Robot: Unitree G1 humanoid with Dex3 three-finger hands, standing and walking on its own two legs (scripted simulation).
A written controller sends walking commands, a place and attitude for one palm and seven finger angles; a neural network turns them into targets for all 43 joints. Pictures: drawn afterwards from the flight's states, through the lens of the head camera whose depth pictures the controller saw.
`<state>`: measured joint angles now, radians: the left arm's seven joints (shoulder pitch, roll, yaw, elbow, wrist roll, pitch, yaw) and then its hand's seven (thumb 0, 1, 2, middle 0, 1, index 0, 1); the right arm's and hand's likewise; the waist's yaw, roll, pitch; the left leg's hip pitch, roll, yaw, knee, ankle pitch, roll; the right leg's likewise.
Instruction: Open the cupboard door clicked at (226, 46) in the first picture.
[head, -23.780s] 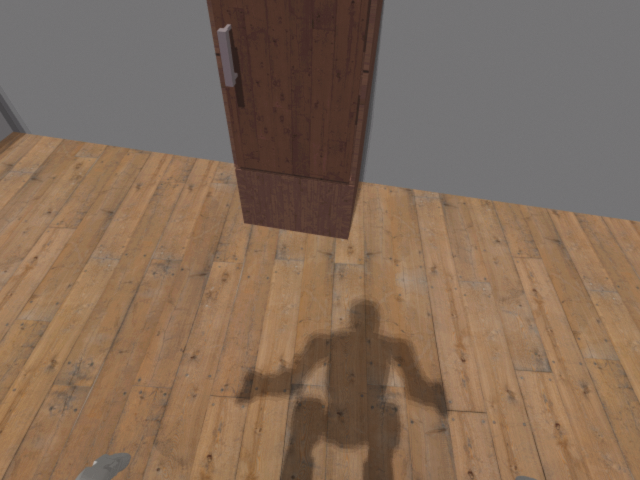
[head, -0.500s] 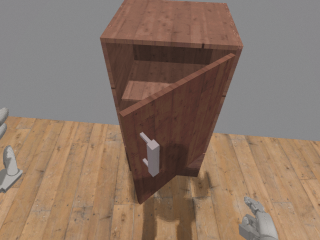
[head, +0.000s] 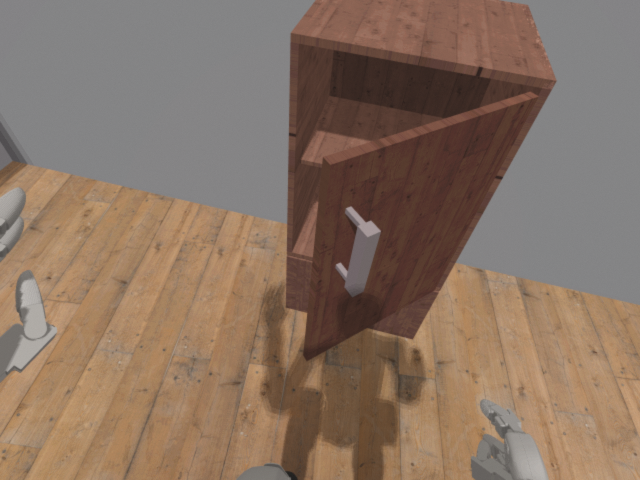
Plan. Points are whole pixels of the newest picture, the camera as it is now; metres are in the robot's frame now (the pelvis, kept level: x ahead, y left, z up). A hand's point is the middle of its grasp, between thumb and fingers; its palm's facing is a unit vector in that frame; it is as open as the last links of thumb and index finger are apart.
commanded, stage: step back with the hand held close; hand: left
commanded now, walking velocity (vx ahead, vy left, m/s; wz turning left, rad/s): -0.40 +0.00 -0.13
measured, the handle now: (353, 252) +0.45 -0.01 +0.00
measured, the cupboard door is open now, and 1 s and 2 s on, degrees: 45 45 45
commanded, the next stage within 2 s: stop stepping back and stand still in 0.12 s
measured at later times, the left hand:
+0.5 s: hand out of the picture +0.05 +0.29 +0.20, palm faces +0.43 -0.83 -0.35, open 7.4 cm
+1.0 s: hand out of the picture -0.06 +0.32 +0.21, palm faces +0.44 -0.82 -0.36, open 7.4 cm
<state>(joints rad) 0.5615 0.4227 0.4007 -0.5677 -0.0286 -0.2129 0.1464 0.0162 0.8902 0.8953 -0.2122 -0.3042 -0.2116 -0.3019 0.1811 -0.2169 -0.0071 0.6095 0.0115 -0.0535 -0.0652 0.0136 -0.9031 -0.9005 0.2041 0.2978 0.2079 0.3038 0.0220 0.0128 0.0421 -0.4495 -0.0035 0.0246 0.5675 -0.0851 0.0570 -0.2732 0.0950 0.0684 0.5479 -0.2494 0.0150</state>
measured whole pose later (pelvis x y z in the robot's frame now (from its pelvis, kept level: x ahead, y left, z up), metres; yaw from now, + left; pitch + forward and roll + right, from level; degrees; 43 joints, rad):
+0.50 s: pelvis -0.15 +0.04 -0.02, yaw -6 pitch -2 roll -2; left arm 0.52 0.48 0.48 -0.64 -0.06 -0.20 0.14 0.01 0.89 0.90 -0.22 -0.30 -0.22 -0.30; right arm 0.26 -0.15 0.05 0.67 0.01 -0.10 -0.04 0.01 -0.90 -0.90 0.21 0.30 0.21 0.30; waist 0.05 -0.09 -0.06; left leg -0.49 0.00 0.05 0.71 -0.21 0.04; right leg -0.05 0.03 0.00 0.64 -0.54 -0.01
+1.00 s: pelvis -0.30 +0.08 +0.00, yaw -8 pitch +1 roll +1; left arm 0.43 0.40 0.47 -0.44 -0.03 -0.20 0.18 0.01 0.89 0.90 -0.21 -0.30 -0.21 -0.30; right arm 0.29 -0.23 0.00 0.64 -0.01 -0.14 -0.11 0.01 -0.90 -0.90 0.20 0.30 0.21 0.30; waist -0.01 -0.03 -0.12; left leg -0.23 0.07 0.05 0.58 -0.49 0.05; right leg -0.44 0.02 -0.13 0.63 -0.37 -0.08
